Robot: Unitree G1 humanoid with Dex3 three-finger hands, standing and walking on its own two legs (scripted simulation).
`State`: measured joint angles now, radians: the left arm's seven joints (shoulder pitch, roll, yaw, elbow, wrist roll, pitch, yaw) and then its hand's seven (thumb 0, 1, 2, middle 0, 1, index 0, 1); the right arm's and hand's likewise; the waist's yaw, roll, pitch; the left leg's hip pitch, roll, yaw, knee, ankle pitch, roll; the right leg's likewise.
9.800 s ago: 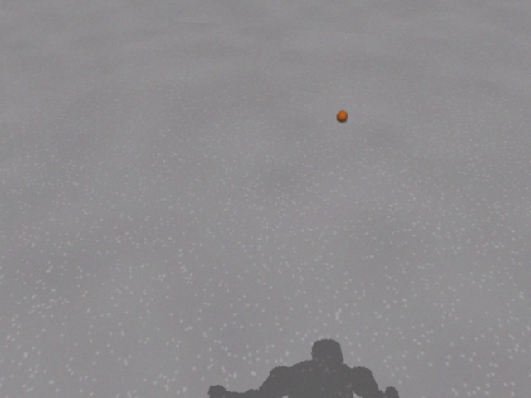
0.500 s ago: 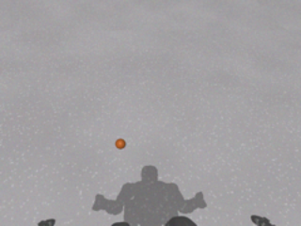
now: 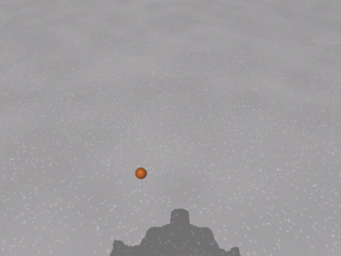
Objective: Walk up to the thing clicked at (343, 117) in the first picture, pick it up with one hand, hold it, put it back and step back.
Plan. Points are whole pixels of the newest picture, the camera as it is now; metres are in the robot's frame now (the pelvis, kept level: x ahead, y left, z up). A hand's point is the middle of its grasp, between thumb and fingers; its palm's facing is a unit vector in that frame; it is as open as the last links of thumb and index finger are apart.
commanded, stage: walk up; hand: left
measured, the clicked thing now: (140, 173) +0.74 +0.23 -0.73
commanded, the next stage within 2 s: stand in 0.62 s
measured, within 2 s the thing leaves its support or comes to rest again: neither
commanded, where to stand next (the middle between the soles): +0.39 +0.00 m, yaw +0 degrees
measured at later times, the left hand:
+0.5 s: hand out of the picture +0.12 +0.27 -0.14, palm faces +0.07 -0.94 -0.34, open 7.4 cm
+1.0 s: hand out of the picture +0.07 +0.25 -0.14, palm faces +0.02 -0.94 -0.34, open 7.4 cm
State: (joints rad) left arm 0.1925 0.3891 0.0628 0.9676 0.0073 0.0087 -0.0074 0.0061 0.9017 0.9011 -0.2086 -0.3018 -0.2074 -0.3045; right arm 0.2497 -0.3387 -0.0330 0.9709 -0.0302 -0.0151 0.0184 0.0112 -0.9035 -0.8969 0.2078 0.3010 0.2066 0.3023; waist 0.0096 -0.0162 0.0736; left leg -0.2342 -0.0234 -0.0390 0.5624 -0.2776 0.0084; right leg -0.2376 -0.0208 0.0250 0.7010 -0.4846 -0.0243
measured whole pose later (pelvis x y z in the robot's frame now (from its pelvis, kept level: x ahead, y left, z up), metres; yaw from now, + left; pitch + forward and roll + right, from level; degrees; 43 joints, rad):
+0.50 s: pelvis +0.02 +0.00 +0.01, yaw +2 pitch -3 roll +0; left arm 0.07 0.36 0.03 1.05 0.00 -0.01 0.00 0.00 0.90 0.90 -0.21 -0.30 -0.21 -0.30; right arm 0.10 -0.34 -0.02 1.03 -0.01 -0.01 0.00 0.01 -0.90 -0.90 0.21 0.30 0.21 0.30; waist 0.02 -0.01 0.07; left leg -0.19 -0.02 -0.06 0.50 -0.27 0.00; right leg -0.12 -0.04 -0.03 0.47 -0.30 0.02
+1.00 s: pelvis +0.01 -0.01 +0.02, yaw +2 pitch -3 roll +0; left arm 0.10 0.34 0.01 1.16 0.01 -0.01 -0.01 0.00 0.90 0.90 -0.21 -0.30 -0.21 -0.30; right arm 0.08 -0.35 0.00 1.12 -0.01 0.00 0.01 0.01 -0.90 -0.90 0.21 0.30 0.21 0.30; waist 0.01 0.01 0.07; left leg -0.13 -0.01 -0.06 0.33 -0.16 -0.01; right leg -0.08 -0.02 -0.03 0.33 -0.20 0.01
